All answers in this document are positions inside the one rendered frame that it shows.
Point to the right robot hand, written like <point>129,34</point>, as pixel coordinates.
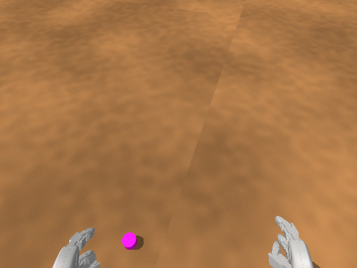
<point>296,250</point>

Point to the tin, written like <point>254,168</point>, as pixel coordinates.
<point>129,241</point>

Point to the left robot hand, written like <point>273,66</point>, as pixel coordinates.
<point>69,257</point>

